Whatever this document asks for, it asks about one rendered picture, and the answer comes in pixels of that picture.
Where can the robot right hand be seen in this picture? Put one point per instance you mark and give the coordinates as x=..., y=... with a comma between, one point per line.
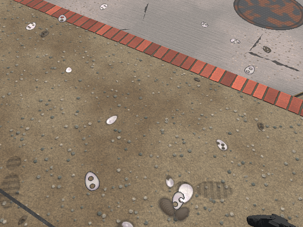
x=268, y=221

